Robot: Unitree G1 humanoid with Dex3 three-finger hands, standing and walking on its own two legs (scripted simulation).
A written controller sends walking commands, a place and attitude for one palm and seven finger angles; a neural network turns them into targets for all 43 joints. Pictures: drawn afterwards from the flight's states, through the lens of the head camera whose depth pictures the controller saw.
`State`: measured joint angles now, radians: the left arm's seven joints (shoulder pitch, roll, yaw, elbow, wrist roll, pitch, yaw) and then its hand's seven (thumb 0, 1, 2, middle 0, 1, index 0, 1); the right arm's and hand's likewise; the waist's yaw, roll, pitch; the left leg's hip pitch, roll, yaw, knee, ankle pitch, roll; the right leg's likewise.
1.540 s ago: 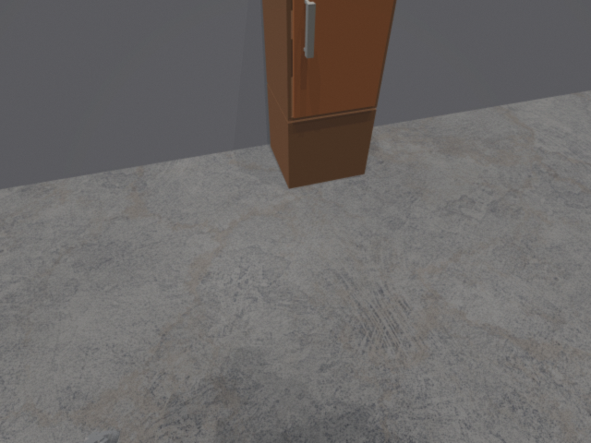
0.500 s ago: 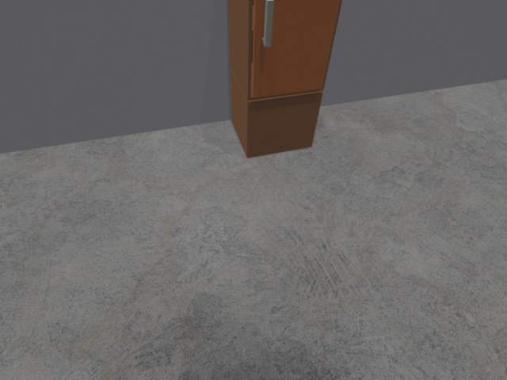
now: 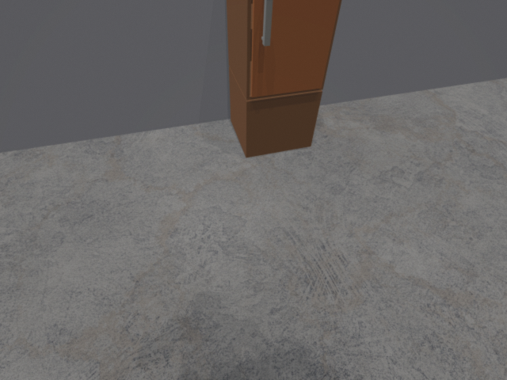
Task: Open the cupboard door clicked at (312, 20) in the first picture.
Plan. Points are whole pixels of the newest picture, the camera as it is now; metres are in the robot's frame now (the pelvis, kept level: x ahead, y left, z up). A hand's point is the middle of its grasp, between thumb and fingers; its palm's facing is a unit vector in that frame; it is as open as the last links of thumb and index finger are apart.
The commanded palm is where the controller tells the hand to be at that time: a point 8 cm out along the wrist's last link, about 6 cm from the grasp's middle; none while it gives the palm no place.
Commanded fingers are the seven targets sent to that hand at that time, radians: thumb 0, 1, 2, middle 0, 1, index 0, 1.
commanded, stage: walk to a spot facing it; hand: left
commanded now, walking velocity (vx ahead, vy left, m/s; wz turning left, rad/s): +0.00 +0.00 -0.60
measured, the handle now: (265, 20) +1.42 +0.04 +0.01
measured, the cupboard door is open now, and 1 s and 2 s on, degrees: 0 0 0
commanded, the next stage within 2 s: none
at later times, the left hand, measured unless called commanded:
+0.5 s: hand out of the picture +0.06 +0.16 -0.18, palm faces -0.12 -0.98 -0.19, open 7.4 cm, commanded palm none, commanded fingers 0.00 0.90 0.90 -0.20 -0.30 -0.20 -0.30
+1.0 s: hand (204, 240) +0.45 +0.15 -0.16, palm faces -0.46 -0.86 -0.23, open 7.4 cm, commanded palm none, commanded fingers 0.00 0.90 0.90 -0.20 -0.30 -0.20 -0.30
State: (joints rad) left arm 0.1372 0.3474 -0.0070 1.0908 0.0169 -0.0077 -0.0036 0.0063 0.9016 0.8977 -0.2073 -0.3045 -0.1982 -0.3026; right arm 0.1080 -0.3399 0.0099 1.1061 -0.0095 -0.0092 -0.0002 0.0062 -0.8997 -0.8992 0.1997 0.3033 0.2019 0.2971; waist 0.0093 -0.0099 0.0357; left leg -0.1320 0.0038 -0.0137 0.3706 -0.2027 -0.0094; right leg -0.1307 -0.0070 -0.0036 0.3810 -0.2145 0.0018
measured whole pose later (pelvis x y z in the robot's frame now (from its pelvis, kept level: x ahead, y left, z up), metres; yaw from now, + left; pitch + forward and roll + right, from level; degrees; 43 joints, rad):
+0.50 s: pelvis +0.07 -0.02 -0.01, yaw -12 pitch +0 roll +0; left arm 0.43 0.17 0.03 1.02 0.03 -0.04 -0.01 0.00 0.90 0.90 -0.21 -0.30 -0.20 -0.30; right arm 0.23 -0.22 -0.03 1.03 -0.02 0.01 0.01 0.01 -0.90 -0.90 0.20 0.30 0.20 0.30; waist 0.05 0.00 0.03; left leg -0.49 0.08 0.07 1.09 -0.40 -0.05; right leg -0.16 0.05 0.02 0.50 -0.34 -0.05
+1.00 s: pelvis +0.25 +0.00 +0.00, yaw -32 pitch -1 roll +0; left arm 0.19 0.28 0.12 0.92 0.05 0.02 -0.05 0.01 0.91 0.90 -0.20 -0.30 -0.19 -0.30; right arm 0.30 -0.18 -0.05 1.00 -0.02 -0.08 -0.02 -0.01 -0.93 -0.90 0.20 0.30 0.20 0.30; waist 0.01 -0.04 0.03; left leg -0.15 0.09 0.28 0.43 -0.27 0.02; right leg -0.61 -0.10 -0.06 1.12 -0.20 0.02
